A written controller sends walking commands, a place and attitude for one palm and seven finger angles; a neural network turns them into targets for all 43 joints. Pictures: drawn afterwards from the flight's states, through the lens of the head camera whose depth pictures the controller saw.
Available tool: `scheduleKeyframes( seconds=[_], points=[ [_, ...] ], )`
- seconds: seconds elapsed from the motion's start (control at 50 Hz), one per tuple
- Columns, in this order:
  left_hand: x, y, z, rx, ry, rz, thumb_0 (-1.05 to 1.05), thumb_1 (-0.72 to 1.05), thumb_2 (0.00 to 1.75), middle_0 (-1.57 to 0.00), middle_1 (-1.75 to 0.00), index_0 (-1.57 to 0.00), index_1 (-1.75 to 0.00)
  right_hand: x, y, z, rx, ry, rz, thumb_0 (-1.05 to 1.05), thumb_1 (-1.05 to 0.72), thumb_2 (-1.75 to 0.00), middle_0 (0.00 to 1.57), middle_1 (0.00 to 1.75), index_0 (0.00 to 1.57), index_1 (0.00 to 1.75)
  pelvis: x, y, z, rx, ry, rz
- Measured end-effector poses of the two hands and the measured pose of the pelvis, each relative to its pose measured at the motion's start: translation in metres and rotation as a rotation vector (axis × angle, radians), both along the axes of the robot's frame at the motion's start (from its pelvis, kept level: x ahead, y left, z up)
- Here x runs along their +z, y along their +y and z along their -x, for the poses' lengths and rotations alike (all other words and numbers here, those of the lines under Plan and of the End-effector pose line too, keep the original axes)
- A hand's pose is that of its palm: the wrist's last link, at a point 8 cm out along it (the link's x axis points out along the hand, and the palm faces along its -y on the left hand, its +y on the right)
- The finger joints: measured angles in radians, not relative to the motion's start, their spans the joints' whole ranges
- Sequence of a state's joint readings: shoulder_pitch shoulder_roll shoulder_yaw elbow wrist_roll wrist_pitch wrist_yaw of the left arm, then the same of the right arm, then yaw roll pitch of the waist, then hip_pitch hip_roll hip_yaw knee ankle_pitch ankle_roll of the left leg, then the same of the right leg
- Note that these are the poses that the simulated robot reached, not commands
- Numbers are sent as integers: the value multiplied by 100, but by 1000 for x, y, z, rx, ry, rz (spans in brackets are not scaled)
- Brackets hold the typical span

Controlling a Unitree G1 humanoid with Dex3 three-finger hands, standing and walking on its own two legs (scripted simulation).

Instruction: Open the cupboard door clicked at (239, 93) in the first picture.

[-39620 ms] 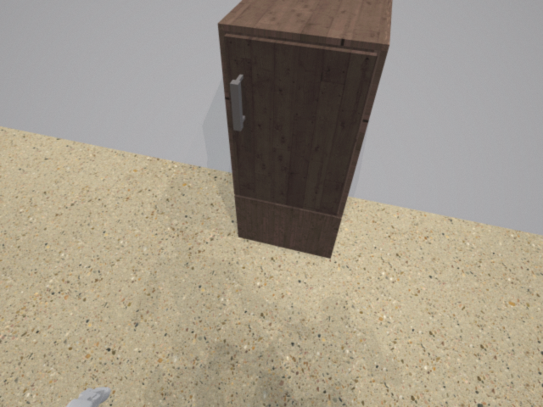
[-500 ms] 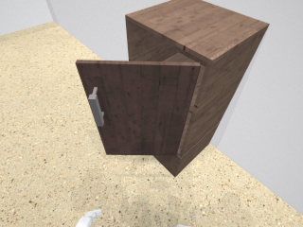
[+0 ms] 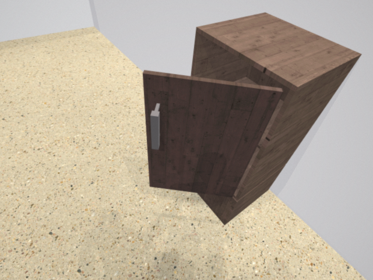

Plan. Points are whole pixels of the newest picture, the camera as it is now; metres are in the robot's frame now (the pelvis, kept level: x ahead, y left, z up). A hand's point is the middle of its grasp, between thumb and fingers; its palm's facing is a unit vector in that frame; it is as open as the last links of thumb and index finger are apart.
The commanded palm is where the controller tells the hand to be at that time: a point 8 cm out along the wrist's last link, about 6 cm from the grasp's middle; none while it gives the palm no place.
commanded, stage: come to a stop and stand still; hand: left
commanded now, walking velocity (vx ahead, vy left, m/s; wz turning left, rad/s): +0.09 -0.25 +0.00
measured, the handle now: (156, 126) +0.56 +0.14 -0.03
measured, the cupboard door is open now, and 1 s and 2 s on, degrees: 47 47 47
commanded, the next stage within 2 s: look again from close up in 0.92 s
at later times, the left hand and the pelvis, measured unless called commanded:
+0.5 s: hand out of the picture +0.03 +0.11 -0.16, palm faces +0.01 -0.97 -0.23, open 7.3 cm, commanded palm none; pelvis -0.02 -0.07 +0.00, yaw -1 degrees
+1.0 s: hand out of the picture -0.05 +0.06 -0.17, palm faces +0.03 -0.99 -0.14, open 7.4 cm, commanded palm none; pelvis -0.01 -0.09 +0.00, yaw -1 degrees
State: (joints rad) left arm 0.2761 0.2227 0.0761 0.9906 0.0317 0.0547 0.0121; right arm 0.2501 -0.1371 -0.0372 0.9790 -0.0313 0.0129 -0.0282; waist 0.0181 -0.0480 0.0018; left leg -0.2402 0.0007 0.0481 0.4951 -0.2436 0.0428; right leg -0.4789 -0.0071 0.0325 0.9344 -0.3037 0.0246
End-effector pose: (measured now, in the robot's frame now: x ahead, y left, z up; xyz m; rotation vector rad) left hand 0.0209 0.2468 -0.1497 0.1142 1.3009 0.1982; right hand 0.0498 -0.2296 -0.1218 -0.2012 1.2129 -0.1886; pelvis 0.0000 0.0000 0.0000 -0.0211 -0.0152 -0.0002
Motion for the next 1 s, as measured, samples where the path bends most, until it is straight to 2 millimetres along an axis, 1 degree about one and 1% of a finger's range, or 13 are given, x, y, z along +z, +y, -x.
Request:
scheduleKeyframes(
  seconds=[0.1,0.14,0.18,0.24,0.34,0.38,0.42,0.46,0.52,0.62,0.72,0.88,1.0],
  points=[
    [2,-4,33,-16,101,30,0,91,90,-20,-30,-19,-30,6,2,24,-39,28,5,0,-93,-89,20,30,21,30,7,1,2,-24,21,-6],
    [2,-8,40,-27,138,38,0,91,90,-20,-30,-19,-30,6,1,38,-63,50,5,0,-92,-89,20,30,21,30,8,-1,4,-32,28,-7],
    [3,-14,42,-41,160,43,0,91,90,-20,-30,-19,-30,5,-2,54,-87,84,2,0,-92,-89,20,30,21,30,9,-5,6,-38,34,-9],
    [5,-26,37,-66,160,45,0,91,90,-20,-30,-19,-30,2,-8,82,-122,146,-9,0,-91,-89,20,30,21,30,9,-13,10,-43,37,-10],
    [9,-54,10,-103,80,28,0,91,90,-20,-30,-19,-30,-10,-25,127,-165,253,-52,1,-91,-89,20,30,21,30,5,-35,17,-34,33,-17],
    [8,-63,1,-106,34,-5,1,92,90,-20,-30,-19,-30,-20,-34,140,-175,288,-76,1,-91,-89,20,30,21,30,-1,-48,19,-32,28,-39],
    [12,-74,-4,-98,6,-25,1,93,90,-20,-30,-19,-30,-26,-42,148,-173,322,-96,1,-91,-89,20,30,21,30,-2,-57,20,-25,14,-28],
    [17,-81,-5,-90,-16,-35,1,94,90,-20,-30,-19,-30,-28,-48,148,-158,336,-111,1,-91,-89,20,30,20,30,0,-64,19,-15,9,-24],
    [20,-91,-4,-79,-27,-39,0,94,90,-20,-30,-20,-30,-28,-55,138,-141,318,-120,1,-91,-89,20,30,20,30,3,-72,18,-13,2,-22],
    [9,-101,5,-65,-1,-16,0,95,90,-21,-30,-20,-30,-32,-60,112,-116,257,-111,1,-91,-89,20,30,20,30,-3,-79,16,-7,-5,6],
    [4,-110,23,-42,56,8,1,95,90,-20,-30,-20,-30,-26,-58,86,-81,212,-107,1,-91,-89,20,30,20,30,1,-85,15,-16,-13,-17],
    [7,-127,57,-25,141,46,0,92,90,-20,-30,-19,-30,-24,-70,73,-59,205,-88,2,-93,-89,20,30,20,30,4,-86,14,-18,-12,-25],
    [7,-135,70,-22,171,63,0,91,90,-20,-30,-19,-30,-22,-73,70,-57,199,-84,1,-93,-89,20,30,20,30,5,-87,13,-20,-13,-26]
  ],
)
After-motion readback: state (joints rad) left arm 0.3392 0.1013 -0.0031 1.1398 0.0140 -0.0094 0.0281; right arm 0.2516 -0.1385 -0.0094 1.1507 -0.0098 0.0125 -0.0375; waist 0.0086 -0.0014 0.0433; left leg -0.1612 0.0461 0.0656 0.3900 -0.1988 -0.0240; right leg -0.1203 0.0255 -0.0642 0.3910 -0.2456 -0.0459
